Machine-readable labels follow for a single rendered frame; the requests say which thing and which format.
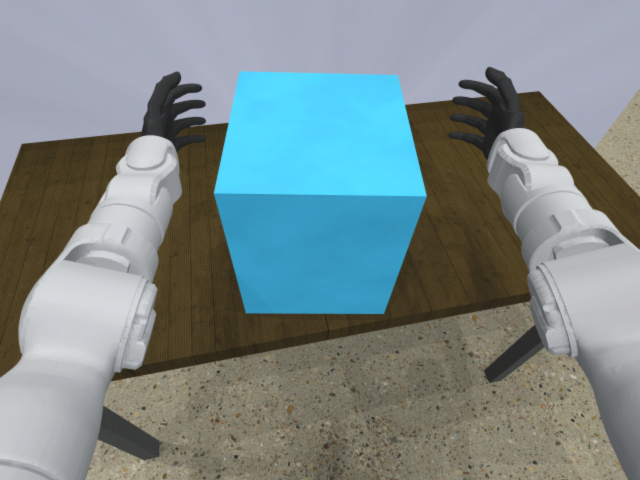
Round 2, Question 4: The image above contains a robot right forearm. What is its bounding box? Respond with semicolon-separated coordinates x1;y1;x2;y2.
487;128;640;272

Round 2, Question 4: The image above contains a right robot hand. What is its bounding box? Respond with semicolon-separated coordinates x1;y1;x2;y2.
448;67;524;160

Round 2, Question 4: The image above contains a robot left forearm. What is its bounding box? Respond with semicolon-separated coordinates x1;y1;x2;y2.
18;135;182;354

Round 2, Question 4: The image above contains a left robot hand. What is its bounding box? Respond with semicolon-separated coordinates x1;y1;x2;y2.
141;72;206;152

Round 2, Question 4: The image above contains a left robot upper arm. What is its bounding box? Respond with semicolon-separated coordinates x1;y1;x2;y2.
0;260;158;480

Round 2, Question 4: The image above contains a table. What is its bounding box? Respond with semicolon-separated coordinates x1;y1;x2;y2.
0;91;640;460

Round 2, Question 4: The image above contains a right robot upper arm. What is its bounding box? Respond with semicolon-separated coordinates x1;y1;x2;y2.
527;243;640;480

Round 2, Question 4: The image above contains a carton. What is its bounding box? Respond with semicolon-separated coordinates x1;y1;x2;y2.
214;71;427;314

